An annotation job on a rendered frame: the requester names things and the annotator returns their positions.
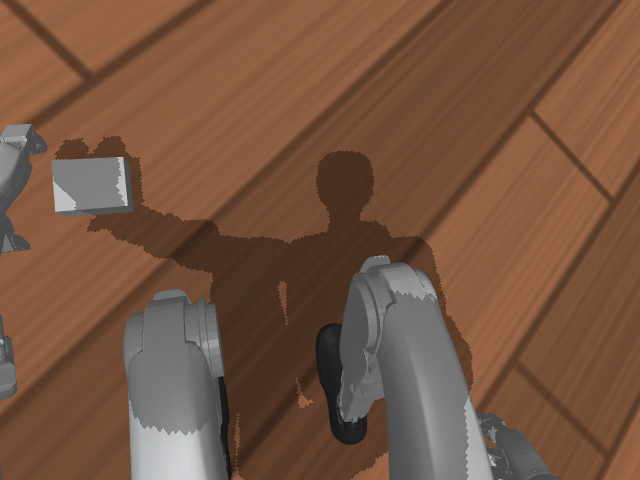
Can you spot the left robot arm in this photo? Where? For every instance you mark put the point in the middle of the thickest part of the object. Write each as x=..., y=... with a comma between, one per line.
x=8, y=383

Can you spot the right robot hand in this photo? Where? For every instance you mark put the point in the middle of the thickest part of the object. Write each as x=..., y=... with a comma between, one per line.
x=515, y=458

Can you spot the right robot foot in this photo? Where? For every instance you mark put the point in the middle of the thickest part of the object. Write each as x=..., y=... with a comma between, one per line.
x=330, y=370

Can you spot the left robot hand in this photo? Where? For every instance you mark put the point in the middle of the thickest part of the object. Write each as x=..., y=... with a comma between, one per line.
x=18, y=142

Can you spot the small box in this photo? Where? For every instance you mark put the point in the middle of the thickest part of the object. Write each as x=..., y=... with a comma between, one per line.
x=92, y=186

